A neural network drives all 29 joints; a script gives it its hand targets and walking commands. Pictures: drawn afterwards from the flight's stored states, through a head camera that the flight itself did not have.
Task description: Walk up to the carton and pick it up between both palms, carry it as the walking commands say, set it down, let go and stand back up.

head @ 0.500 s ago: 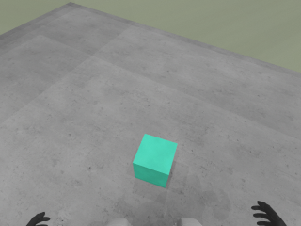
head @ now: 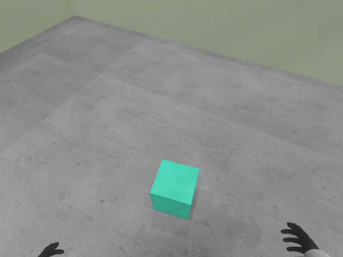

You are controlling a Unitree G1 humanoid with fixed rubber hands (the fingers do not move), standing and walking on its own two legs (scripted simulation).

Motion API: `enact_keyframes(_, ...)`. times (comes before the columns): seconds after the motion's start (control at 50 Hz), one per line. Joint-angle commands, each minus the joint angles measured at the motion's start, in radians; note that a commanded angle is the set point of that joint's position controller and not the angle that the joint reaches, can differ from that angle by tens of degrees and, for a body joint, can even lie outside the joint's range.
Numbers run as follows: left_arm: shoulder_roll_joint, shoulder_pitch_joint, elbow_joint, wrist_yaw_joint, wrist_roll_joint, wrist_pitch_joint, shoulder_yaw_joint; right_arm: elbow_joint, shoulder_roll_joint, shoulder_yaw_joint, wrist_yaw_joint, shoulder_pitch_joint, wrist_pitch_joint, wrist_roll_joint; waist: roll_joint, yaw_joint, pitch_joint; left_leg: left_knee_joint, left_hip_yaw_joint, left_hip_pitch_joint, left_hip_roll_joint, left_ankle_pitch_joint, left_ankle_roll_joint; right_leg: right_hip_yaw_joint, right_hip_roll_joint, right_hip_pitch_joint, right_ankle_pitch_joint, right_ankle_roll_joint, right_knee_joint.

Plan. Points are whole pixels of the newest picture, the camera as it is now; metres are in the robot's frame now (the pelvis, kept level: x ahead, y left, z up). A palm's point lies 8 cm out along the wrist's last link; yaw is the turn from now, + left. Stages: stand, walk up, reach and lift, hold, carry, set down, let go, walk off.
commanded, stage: walk up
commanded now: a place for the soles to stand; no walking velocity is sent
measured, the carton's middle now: (175, 190) +0.52 -0.01 -0.65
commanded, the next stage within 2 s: none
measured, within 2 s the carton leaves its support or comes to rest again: neither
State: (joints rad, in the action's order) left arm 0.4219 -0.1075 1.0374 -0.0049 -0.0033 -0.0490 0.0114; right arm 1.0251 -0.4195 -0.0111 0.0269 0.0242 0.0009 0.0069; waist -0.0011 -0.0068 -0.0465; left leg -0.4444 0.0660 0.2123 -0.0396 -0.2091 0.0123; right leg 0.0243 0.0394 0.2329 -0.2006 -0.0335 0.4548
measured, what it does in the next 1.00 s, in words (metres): steps to the left: left foot, then right foot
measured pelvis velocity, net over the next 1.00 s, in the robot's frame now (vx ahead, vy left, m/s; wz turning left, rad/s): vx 0.09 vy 0.15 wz -0.25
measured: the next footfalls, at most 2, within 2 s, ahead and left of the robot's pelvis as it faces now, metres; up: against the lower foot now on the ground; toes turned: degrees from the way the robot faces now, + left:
left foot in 0.46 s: +0.13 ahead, +0.24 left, +0.00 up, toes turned -18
right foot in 0.78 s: +0.12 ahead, +0.03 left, +0.00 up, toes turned -11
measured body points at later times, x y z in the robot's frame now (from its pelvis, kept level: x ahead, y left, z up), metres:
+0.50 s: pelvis +0.02 +0.11 -0.03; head +0.06 +0.09 +0.41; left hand +0.09 +0.50 -0.10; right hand +0.13 -0.25 -0.12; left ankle +0.08 +0.24 -0.74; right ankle +0.03 -0.11 -0.72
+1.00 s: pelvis +0.09 +0.15 -0.01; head +0.12 +0.16 +0.44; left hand +0.31 +0.42 -0.12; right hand +0.11 -0.19 -0.10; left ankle +0.09 +0.25 -0.74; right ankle +0.09 +0.04 -0.74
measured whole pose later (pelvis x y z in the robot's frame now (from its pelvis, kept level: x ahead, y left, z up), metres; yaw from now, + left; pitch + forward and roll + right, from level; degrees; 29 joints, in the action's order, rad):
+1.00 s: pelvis +0.09 +0.15 -0.01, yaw -14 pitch -1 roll -1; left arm 0.43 -0.14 0.82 0.01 0.00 -0.02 -0.02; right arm 0.81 -0.43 -0.02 0.00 0.22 -0.04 0.01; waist 0.02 0.03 -0.08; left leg -0.60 0.11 0.22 -0.03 -0.37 -0.03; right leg 0.02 -0.04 0.30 -0.27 0.03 0.61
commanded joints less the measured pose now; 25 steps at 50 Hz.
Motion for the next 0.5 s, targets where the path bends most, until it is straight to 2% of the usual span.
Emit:
enact_keyframes(0.0,0.191,0.05,-0.023,-0.003,-0.004,-0.012,-0.038,-0.015,-0.175,-0.034,0.0,-0.064,-0.01,0.0,0.047,0.006,0.074,0.121,-0.115,-0.068,-0.089,-0.081,-0.044,0.088,0.078,0.014,0.016,0.056,-0.135)
enact_keyframes(0.04,0.195,0.051,-0.015,-0.005,0.0,-0.013,-0.036,0.0,-0.173,-0.03,-0.001,-0.051,-0.013,0.001,0.049,0.004,0.089,0.121,-0.11,-0.082,-0.092,-0.013,-0.045,0.093,0.092,-0.016,0.07,0.058,-0.132)
enact_keyframes(0.06,0.186,0.065,-0.01,-0.006,0.001,-0.013,-0.032,0.004,-0.168,-0.032,-0.001,-0.049,-0.014,0.002,0.028,0.01,0.087,0.131,-0.106,-0.095,-0.091,0.005,-0.04,0.087,0.092,-0.015,0.096,0.056,-0.131)
enact_keyframes(0.1,0.176,0.058,-0.008,-0.007,0.006,-0.009,-0.028,0.01,-0.168,-0.03,-0.003,-0.057,-0.016,0.002,0.03,0.001,0.093,0.135,-0.106,-0.1,-0.094,0.016,-0.038,0.085,0.087,-0.027,0.119,0.053,-0.133)
enact_keyframes(0.12,0.326,-0.194,-0.005,-0.05,-0.002,-0.021,-0.094,-0.122,-0.27,-0.103,0.033,-0.05,0.014,0.077,-0.051,-0.028,0.059,-0.069,-0.008,-0.01,-0.01,-0.182,-0.044,0.194,0.135,-0.051,-0.068,0.127,-0.139)
enact_keyframes(0.14,0.363,-0.256,0.01,-0.069,-0.017,-0.022,-0.123,-0.156,-0.242,-0.104,0.048,-0.078,0.037,0.075,0.008,-0.055,0.016,-0.223,-0.024,0.192,0.024,-0.25,-0.035,0.351,0.214,-0.133,-0.18,0.175,-0.185)
enact_keyframes(0.16,0.395,-0.285,-0.001,-0.083,-0.025,-0.022,-0.133,-0.19,-0.224,-0.11,0.055,-0.076,0.05,0.088,0.056,-0.064,-0.036,-0.402,-0.122,0.36,0.007,-0.286,-0.033,0.485,0.285,-0.163,-0.27,0.233,-0.218)
enact_keyframes(0.18,0.398,-0.244,-0.037,-0.092,-0.023,-0.031,-0.147,-0.204,-0.216,-0.111,0.066,-0.066,0.06,0.094,0.023,-0.034,-0.039,-0.494,-0.2,0.435,-0.034,-0.234,-0.035,0.501,0.326,-0.154,-0.27,0.266,-0.199)
enact_keyframes(0.22,0.366,-0.152,-0.087,-0.102,-0.019,-0.041,-0.15,-0.215,-0.204,-0.113,0.086,-0.003,0.071,0.074,0.079,0.005,-0.019,-0.505,-0.225,0.43,-0.072,-0.199,-0.019,0.411,0.314,-0.138,-0.16,0.264,-0.162)
enact_keyframes(0.24,0.342,-0.156,-0.104,-0.104,-0.022,-0.042,-0.149,-0.224,-0.199,-0.119,0.087,0.02,0.075,0.068,0.101,0.001,0.005,-0.481,-0.206,0.389,-0.066,-0.193,-0.009,0.344,0.277,-0.131,-0.065,0.247,-0.14)
enact_keyframes(0.26,0.339,-0.168,-0.115,-0.104,-0.028,-0.041,-0.148,-0.239,-0.19,-0.128,0.09,0.023,0.083,0.066,0.102,-0.002,0.015,-0.485,-0.175,0.336,-0.052,-0.22,-0.004,0.316,0.271,-0.075,-0.018,0.25,-0.126)
enact_keyframes(0.3,0.346,-0.168,-0.129,-0.101,-0.037,-0.042,-0.152,-0.27,-0.196,-0.146,0.098,0.028,0.085,0.07,0.141,0.0,0.02,-0.471,-0.16,0.277,-0.049,-0.233,-0.006,0.288,0.242,0.003,-0.004,0.244,-0.084)
enact_keyframes(0.32,0.354,-0.181,-0.138,-0.1,-0.042,-0.04,-0.155,-0.297,-0.203,-0.152,0.101,0.012,0.081,0.069,0.145,-0.002,0.019,-0.431,-0.146,0.248,-0.044,-0.271,-0.014,0.283,0.234,0.036,-0.034,0.239,-0.067)
enact_keyframes(0.36,0.366,-0.169,-0.158,-0.101,-0.04,-0.036,-0.152,-0.311,-0.219,-0.165,0.102,0.036,0.076,0.064,0.19,0.003,0.018,-0.357,-0.104,0.174,-0.02,-0.252,-0.021,0.252,0.201,0.119,-0.084,0.223,-0.029)
enact_keyframes(0.38,0.372,-0.15,-0.165,-0.102,-0.036,-0.032,-0.152,-0.312,-0.234,-0.176,0.102,0.068,0.075,0.064,0.195,0.021,0.017,-0.303,-0.078,0.104,-0.008,-0.229,-0.024,0.216,0.18,0.166,-0.134,0.208,0.0)
enact_keyframes(0.4,0.363,-0.118,-0.182,-0.1,-0.036,-0.026,-0.142,-0.291,-0.226,-0.181,0.094,0.155,0.071,0.059,0.171,0.061,0.041,-0.201,-0.022,-0.018,0.025,-0.164,-0.038,0.17,0.14,0.234,-0.138,0.184,0.069)
enact_keyframes(0.42,0.307,-0.129,-0.191,-0.098,-0.04,-0.021,-0.126,-0.258,-0.264,-0.194,0.082,0.258,0.065,0.06,0.048,0.11,0.086,-0.145,-0.042,-0.186,0.043,-0.205,-0.06,0.094,0.055,0.353,-0.255,0.139,0.234)
enact_keyframes(0.44,0.22,-0.133,-0.205,-0.103,-0.027,-0.02,-0.099,-0.255,-0.345,-0.204,0.064,0.324,0.06,0.074,-0.271,0.171,0.051,0.131,-0.357,-0.17,-0.157,-0.48,-0.123,0.001,-0.091,0.493,-0.392,0.088,0.533)
enact_keyframes(0.46,0.235,-0.137,-0.221,-0.112,-0.023,-0.013,-0.106,-0.311,-0.369,-0.198,0.053,0.215,0.052,0.069,-0.262,0.121,-0.008,0.251,-0.571,-0.044,-0.293,-0.592,-0.181,0.031,-0.104,0.554,-0.407,0.055,0.669)
enact_keyframes(0.48,0.312,-0.159,-0.199,-0.118,-0.016,-0.007,-0.12,-0.352,-0.403,-0.201,0.051,0.139,0.044,0.062,-0.201,0.107,-0.01,0.257,-0.574,0.041,-0.319,-0.631,-0.252,0.051,-0.037,0.499,-0.393,0.061,0.719)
